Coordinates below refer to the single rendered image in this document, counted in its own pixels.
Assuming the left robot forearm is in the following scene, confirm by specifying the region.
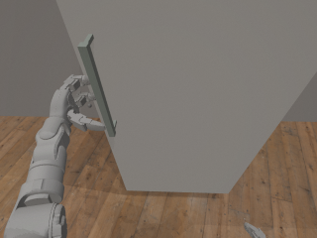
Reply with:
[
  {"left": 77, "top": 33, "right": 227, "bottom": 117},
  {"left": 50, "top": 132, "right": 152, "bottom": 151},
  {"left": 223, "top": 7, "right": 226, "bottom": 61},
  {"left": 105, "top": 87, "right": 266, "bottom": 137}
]
[{"left": 3, "top": 116, "right": 71, "bottom": 238}]

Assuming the left robot upper arm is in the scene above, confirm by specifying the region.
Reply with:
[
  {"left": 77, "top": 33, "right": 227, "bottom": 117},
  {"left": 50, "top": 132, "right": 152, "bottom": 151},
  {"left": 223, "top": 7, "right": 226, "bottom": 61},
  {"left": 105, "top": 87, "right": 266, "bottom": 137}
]
[{"left": 6, "top": 202, "right": 67, "bottom": 238}]

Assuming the fridge door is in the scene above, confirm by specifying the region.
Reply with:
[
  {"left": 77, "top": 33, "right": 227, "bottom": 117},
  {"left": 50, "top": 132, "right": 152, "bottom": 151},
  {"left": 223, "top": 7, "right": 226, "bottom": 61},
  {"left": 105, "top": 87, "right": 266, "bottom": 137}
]
[{"left": 55, "top": 0, "right": 317, "bottom": 194}]

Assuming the right robot hand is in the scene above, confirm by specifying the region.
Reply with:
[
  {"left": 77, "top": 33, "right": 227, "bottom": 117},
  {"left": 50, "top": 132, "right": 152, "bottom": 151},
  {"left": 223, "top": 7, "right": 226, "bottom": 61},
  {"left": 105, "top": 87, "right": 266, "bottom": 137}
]
[{"left": 244, "top": 222, "right": 265, "bottom": 238}]

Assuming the left robot hand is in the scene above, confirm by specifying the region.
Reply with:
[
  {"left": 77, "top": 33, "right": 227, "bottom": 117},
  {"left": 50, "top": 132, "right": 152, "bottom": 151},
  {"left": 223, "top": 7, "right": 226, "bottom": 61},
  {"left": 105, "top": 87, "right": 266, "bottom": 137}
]
[{"left": 50, "top": 74, "right": 106, "bottom": 132}]

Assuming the handle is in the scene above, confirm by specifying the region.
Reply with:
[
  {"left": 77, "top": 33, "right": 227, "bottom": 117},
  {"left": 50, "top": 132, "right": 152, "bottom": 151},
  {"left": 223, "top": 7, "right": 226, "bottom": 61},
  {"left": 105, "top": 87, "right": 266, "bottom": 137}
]
[{"left": 77, "top": 34, "right": 117, "bottom": 137}]

